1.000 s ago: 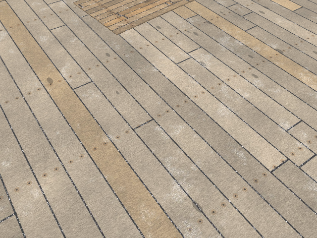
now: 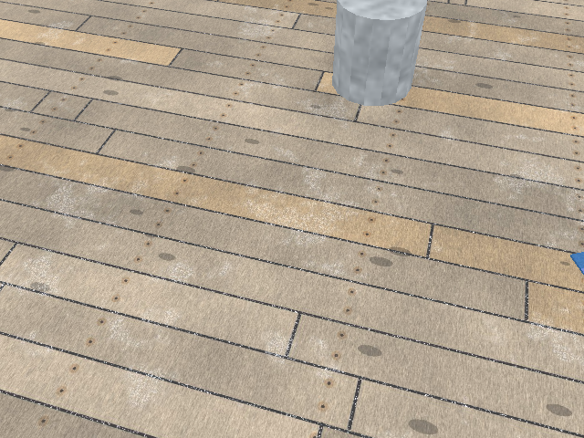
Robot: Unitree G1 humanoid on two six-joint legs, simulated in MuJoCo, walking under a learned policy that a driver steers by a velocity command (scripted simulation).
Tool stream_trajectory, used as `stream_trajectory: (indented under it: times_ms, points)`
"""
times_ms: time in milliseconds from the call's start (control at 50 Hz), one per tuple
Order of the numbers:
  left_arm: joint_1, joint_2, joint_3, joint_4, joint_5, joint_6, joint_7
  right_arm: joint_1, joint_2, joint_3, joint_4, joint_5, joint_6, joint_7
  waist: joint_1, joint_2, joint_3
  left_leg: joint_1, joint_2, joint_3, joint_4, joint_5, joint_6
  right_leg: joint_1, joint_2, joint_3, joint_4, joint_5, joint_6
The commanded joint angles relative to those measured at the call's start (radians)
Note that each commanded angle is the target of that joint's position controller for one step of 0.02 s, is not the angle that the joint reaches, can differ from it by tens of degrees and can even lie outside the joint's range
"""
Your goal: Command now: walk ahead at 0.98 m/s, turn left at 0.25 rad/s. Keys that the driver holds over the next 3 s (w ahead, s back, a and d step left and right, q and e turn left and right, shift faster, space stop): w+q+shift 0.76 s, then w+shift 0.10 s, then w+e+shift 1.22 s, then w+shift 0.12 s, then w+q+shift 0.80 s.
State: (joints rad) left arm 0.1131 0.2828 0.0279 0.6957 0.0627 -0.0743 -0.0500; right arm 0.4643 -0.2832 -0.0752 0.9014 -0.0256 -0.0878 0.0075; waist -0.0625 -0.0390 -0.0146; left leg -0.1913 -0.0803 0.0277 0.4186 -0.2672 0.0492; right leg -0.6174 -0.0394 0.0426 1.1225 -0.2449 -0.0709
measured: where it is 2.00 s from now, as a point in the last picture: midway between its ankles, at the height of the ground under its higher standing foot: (79, 132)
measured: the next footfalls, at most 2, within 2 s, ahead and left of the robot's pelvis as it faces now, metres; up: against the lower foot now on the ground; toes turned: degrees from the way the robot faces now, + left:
right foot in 0.18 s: +0.36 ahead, -0.14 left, +0.00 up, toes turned +8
left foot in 0.62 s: +0.71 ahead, +0.18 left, +0.00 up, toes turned +32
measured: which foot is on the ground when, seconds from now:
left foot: down 0.00-0.20, up 0.22-0.60, down 0.62-1.00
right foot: up 0.00-0.16, down 0.18-0.62, up 0.64-1.00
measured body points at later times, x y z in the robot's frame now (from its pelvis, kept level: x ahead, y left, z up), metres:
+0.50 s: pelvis +0.44 +0.01 -0.01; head +0.46 +0.03 +0.44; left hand +0.29 +0.27 -0.14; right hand +0.76 -0.14 -0.07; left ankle +0.57 +0.16 -0.67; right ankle +0.32 -0.15 -0.74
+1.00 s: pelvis +0.85 +0.24 -0.01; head +0.88 +0.27 +0.44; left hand +0.90 +0.56 -0.08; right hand +1.02 +0.00 -0.13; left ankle +0.67 +0.15 -0.74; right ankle +1.11 +0.28 -0.70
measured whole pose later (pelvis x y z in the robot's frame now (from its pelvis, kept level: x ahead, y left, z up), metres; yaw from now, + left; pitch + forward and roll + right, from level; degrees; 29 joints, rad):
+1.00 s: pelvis +0.85 +0.24 -0.01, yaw +42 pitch +2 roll +0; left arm 0.02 0.26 -0.02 0.62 0.03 -0.06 -0.03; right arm 0.45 -0.31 -0.05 0.84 0.00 -0.10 0.01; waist -0.11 -0.01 0.03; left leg 0.19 -0.16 -0.19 0.17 -0.35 0.17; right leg -0.68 -0.08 -0.05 0.55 0.12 -0.05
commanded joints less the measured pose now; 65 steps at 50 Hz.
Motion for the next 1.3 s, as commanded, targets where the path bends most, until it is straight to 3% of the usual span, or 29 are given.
stream_trajectory:
  times_ms: [20, 120, 160, 180, 200, 220, 240, 280, 400, 420, 480, 540, 600, 620, 640, 660, 700, 720, 780, 840, 960, 1020, 1060, 1080, 1100, 1120, 1160, 1220, 1300]
  points:
    - [-0.074, 0.010, -0.029, -0.121, -0.006, -0.013, -0.018, -0.103, -0.086, -0.007, -0.093, 0.010, -0.029, 0.000, 0.086, 0.086, 0.130, -0.188, 0.233, -0.329, -0.333, -0.064, 0.186, 0.017, -0.071, 0.020, -0.288, 0.118, 0.053]
    - [-0.152, 0.057, -0.022, -0.123, -0.029, -0.023, -0.008, -0.018, -0.166, -0.027, -0.084, 0.029, -0.029, 0.019, 0.048, 0.073, 0.095, -0.106, 0.235, -0.281, -0.279, 0.309, 0.145, 0.301, 0.022, -0.059, -0.531, 0.215, 0.063]
    - [0.003, 0.102, 0.005, -0.069, -0.016, -0.033, 0.019, 0.022, -0.190, -0.031, -0.063, 0.027, -0.019, 0.018, 0.118, 0.041, -0.038, -0.025, 0.178, -0.218, 0.034, 0.604, 0.108, 0.524, 0.088, -0.088, -0.604, 0.125, 0.039]
    - [0.163, 0.141, 0.026, -0.035, -0.002, -0.039, 0.038, 0.003, -0.193, -0.033, -0.069, 0.033, -0.020, 0.019, 0.200, 0.047, -0.134, -0.156, 0.134, -0.203, 0.288, 0.541, 0.090, 0.757, 0.025, -0.046, -0.574, 0.089, 0.022]
    - [0.375, 0.238, 0.055, -0.023, 0.020, -0.037, 0.063, -0.029, -0.102, -0.010, -0.109, 0.033, -0.027, 0.017, 0.284, -0.065, -0.293, -0.325, 0.078, -0.150, 0.641, 0.188, 0.075, 0.973, -0.253, 0.248, -0.616, -0.285, -0.008]
    - [0.361, 0.282, 0.066, -0.022, 0.026, -0.026, 0.063, 0.025, -0.016, 0.009, -0.166, 0.079, -0.022, 0.011, 0.208, -0.278, -0.393, -0.546, 0.020, -0.105, 0.917, -0.178, 0.068, 1.038, -0.459, 0.735, -0.831, -0.581, -0.081]
    - [0.270, 0.207, 0.060, -0.028, 0.010, -0.018, 0.060, -0.030, -0.065, 0.005, -0.155, 0.056, -0.005, 0.003, 0.177, -0.168, -0.240, -0.648, 0.094, -0.104, 0.993, -0.091, 0.078, 0.919, -0.419, 0.706, -0.866, -0.593, -0.087]
    - [0.202, 0.090, 0.035, -0.011, -0.001, -0.026, 0.051, -0.140, -0.052, 0.006, -0.158, 0.028, 0.015, 0.018, 0.148, -0.018, -0.053, -0.646, 0.156, -0.096, 0.923, -0.010, 0.064, 0.718, -0.336, 0.395, -0.855, -0.220, -0.069]
    - [0.203, 0.007, 0.017, 0.091, -0.046, -0.066, 0.042, -0.301, -0.004, 0.017, -0.241, -0.007, 0.082, 0.066, 0.053, -0.036, 0.077, -0.666, 0.190, -0.047, 0.821, 0.116, 0.041, 0.557, -0.200, -0.077, -0.963, 0.245, 0.005]
    - [0.192, 0.042, 0.022, 0.091, -0.043, -0.073, 0.042, -0.323, 0.007, 0.027, -0.278, -0.006, 0.080, 0.073, 0.028, -0.088, 0.092, -0.640, 0.207, -0.044, 0.751, 0.178, 0.047, 0.522, -0.217, -0.124, -0.967, 0.330, 0.006]
    - [0.187, 0.076, 0.030, 0.113, -0.040, -0.074, 0.051, -0.441, -0.026, 0.038, -0.309, -0.004, 0.076, 0.092, 0.030, 0.003, 0.151, -0.495, 0.163, 0.078, 0.474, 0.303, 0.082, 0.488, -0.159, -0.285, -1.032, 0.430, 0.029]
    - [0.245, 0.181, 0.049, 0.118, -0.037, -0.058, 0.066, -0.400, -0.059, 0.037, -0.295, 0.000, 0.069, 0.090, -0.011, -0.023, 0.089, -0.310, 0.049, 0.181, 0.360, 0.255, 0.137, 0.616, -0.186, -0.333, -0.841, 1.104, 0.037]
    - [0.155, 0.255, 0.075, 0.070, -0.033, -0.006, 0.081, 0.117, -0.193, -0.035, -0.142, 0.025, 0.072, 0.052, -0.278, -0.008, -0.239, 0.342, -0.057, 0.106, 0.294, 0.130, 0.190, 0.481, -0.185, -0.292, -0.103, 1.238, 0.026]
    - [0.212, 0.155, 0.049, 0.075, -0.019, -0.010, 0.051, 0.025, -0.237, -0.049, -0.144, 0.021, 0.075, 0.027, -0.145, 0.146, -0.127, 0.409, 0.040, -0.073, 0.238, 0.048, 0.221, 0.203, -0.038, -0.270, 0.227, 0.140, 0.061]
    - [0.305, 0.077, 0.025, -0.026, -0.024, -0.018, 0.045, -0.088, -0.373, -0.069, -0.200, -0.009, 0.095, 0.018, 0.002, 0.329, -0.240, 0.628, 0.286, -0.660, 0.098, -0.006, 0.415, -0.169, 0.087, -0.149, 0.600, -0.307, 0.111]
    - [0.192, 0.136, 0.024, -0.070, -0.023, -0.046, 0.046, -0.039, -0.353, -0.079, -0.221, -0.004, 0.101, 0.008, -0.071, 0.172, -0.287, 0.607, 0.329, -0.849, -0.113, -0.184, 0.432, -0.266, 0.047, 0.029, 0.569, -0.191, 0.101]
    - [0.110, 0.135, 0.011, -0.074, -0.015, -0.058, 0.054, -0.068, -0.266, -0.060, -0.179, 0.008, 0.078, -0.009, 0.008, -0.018, -0.029, 0.306, 0.281, -0.725, -0.180, -0.098, 0.337, -0.226, -0.042, 0.037, 0.343, -0.102, 0.089]
    - [0.121, 0.118, 0.005, -0.067, 0.004, -0.044, 0.057, -0.110, -0.243, -0.051, -0.184, 0.014, 0.062, -0.011, 0.052, -0.045, 0.005, 0.170, 0.226, -0.624, -0.173, -0.011, 0.309, -0.144, -0.067, 0.040, 0.273, -0.103, 0.095]
    - [0.138, 0.093, -0.002, -0.063, 0.017, 0.017, 0.050, -0.141, -0.172, -0.023, -0.185, 0.025, 0.026, -0.006, 0.113, -0.047, 0.040, -0.072, 0.144, -0.468, -0.207, 0.081, 0.309, -0.012, -0.108, 0.024, 0.091, -0.141, 0.135]
    - [-0.063, 0.040, -0.026, -0.144, -0.002, 0.017, 0.032, -0.099, -0.144, -0.015, -0.165, 0.026, 0.002, 0.001, 0.057, 0.003, 0.123, -0.185, 0.080, -0.366, -0.261, 0.205, 0.262, 0.034, -0.110, -0.038, -0.213, 0.137, 0.132]
    - [-0.201, 0.045, -0.027, -0.150, -0.041, 0.001, 0.017, 0.020, -0.164, -0.010, -0.100, 0.028, -0.027, 0.006, -0.059, 0.076, 0.098, 0.143, 0.144, -0.254, -0.301, 0.629, 0.142, 0.097, -0.021, -0.129, -0.576, 0.452, 0.016]
    - [-0.064, 0.116, 0.006, -0.108, -0.041, -0.002, 0.025, 0.011, -0.222, -0.017, -0.076, -0.006, -0.019, -0.020, 0.038, 0.130, -0.009, 0.362, 0.205, -0.175, -0.076, 1.165, 0.091, 0.203, 0.080, -0.152, -0.600, 0.221, -0.048]
    - [0.339, 0.180, 0.043, 0.015, -0.054, 0.009, 0.046, -0.083, -0.232, -0.020, -0.089, -0.039, 0.008, -0.035, 0.250, 0.130, -0.171, 0.257, 0.198, -0.105, 0.387, 1.242, 0.074, 0.568, 0.097, -0.136, -0.596, 0.102, -0.095]
    - [0.533, 0.244, 0.067, 0.055, -0.043, 0.020, 0.060, -0.125, -0.164, 0.001, -0.119, -0.045, 0.004, -0.037, 0.323, 0.008, -0.261, 0.021, 0.131, -0.046, 0.819, 0.841, 0.063, 0.808, -0.048, 0.056, -0.520, -0.124, -0.145]
    - [0.446, 0.310, 0.084, 0.065, -0.022, 0.020, 0.044, 0.020, -0.051, 0.030, -0.172, 0.017, -0.016, -0.005, 0.130, -0.384, -0.290, -0.471, -0.081, -0.064, 1.124, -0.158, -0.021, 1.048, -0.285, 0.780, -0.757, -0.313, -0.340]
    - [0.341, 0.204, 0.078, 0.037, -0.038, 0.025, 0.026, -0.083, -0.118, 0.038, -0.169, -0.012, -0.027, -0.016, 0.167, -0.139, -0.202, -0.606, -0.004, -0.140, 1.125, -0.095, 0.010, 0.995, -0.261, 0.849, -0.857, -0.368, -0.331]
    - [0.307, 0.136, 0.065, 0.060, -0.050, 0.021, 0.021, -0.252, -0.135, 0.046, -0.215, -0.026, -0.043, -0.006, 0.135, 0.104, -0.044, -0.547, 0.093, -0.149, 0.958, 0.009, 0.005, 0.714, -0.188, 0.589, -0.878, -0.183, -0.261]
    - [0.315, 0.129, 0.054, 0.101, -0.056, 0.003, 0.036, -0.266, -0.087, 0.071, -0.264, -0.060, -0.005, 0.010, 0.042, 0.049, 0.052, -0.488, 0.141, -0.133, 0.793, -0.043, -0.038, 0.465, -0.091, 0.470, -0.932, -0.101, -0.247]
    - [0.297, 0.162, 0.070, 0.083, -0.056, -0.011, 0.034, -0.465, -0.066, 0.100, -0.358, -0.034, 0.009, 0.027, 0.061, -0.001, 0.150, -0.387, 0.165, -0.055, 0.449, 0.125, -0.089, 0.207, -0.019, 0.369, -1.038, 0.000, -0.235]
